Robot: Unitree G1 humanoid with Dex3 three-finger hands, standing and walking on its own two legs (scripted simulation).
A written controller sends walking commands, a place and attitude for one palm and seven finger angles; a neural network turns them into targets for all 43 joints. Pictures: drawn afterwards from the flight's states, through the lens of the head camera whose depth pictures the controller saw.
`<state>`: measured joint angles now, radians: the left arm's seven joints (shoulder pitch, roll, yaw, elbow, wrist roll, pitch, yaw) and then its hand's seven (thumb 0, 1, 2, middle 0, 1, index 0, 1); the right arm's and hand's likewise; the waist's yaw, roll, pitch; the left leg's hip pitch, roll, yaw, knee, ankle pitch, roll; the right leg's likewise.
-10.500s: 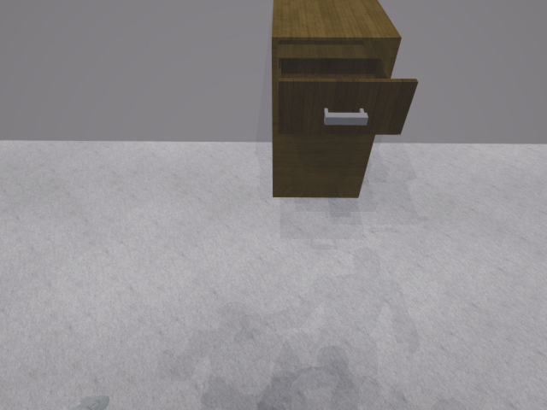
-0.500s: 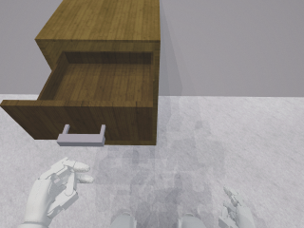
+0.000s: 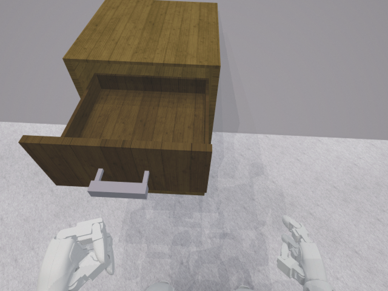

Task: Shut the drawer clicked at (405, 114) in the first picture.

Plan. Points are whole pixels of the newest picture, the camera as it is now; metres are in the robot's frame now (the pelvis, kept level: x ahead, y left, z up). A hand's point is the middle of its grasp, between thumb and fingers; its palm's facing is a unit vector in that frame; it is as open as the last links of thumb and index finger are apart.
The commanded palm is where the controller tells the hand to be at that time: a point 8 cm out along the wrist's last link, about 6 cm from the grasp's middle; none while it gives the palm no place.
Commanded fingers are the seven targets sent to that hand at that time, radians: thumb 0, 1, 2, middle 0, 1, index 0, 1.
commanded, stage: raise the hand and make a fist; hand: left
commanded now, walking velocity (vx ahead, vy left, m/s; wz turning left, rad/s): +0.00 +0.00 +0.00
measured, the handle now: (121, 181) +0.34 +0.20 +0.00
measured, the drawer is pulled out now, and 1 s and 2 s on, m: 0.30 0.30 0.30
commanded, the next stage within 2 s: bring the fist close to the handle in 0.64 s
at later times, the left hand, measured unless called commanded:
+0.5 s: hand (106, 260) +0.16 +0.15 +0.10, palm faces +0.05 -1.00 -0.05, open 3.2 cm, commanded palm +0.12 +0.21 +0.10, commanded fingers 0.00 0.90 0.90 -1.40 -1.60 -1.40 -1.60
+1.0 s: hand (108, 256) +0.17 +0.16 +0.07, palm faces +0.06 -1.00 -0.05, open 3.2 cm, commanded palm +0.14 +0.21 +0.08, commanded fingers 0.00 0.90 0.90 -1.40 -1.60 -1.40 -1.60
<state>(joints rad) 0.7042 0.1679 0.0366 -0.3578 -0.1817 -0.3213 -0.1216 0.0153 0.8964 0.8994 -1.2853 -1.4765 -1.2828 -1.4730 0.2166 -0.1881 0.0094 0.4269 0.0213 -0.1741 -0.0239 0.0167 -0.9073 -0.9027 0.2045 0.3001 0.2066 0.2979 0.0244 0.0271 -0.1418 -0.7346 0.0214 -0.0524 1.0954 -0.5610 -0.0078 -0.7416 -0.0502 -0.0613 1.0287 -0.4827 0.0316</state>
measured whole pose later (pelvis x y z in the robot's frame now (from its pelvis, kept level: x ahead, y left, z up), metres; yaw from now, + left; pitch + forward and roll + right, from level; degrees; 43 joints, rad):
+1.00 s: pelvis +0.00 -0.02 +0.00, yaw +0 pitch +12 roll -2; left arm 0.66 0.18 0.11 -0.25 -0.23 -0.36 -0.18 0.01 0.90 0.90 -1.40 -1.60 -1.40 -1.60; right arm 0.24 -0.22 -0.01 0.49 0.03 -0.19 -0.04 0.02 -0.91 -0.90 0.20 0.30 0.21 0.30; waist 0.01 0.03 -0.14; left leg -0.73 0.03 -0.07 1.07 -0.55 -0.03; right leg -0.74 -0.04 -0.07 1.03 -0.48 0.01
